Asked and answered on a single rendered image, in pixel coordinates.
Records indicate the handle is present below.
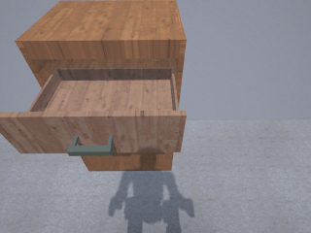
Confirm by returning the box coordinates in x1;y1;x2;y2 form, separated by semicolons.
67;136;114;156

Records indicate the cabinet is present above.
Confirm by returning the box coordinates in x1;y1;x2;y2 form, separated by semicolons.
15;0;187;172

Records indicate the drawer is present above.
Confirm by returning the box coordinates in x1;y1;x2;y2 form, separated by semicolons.
0;67;187;154

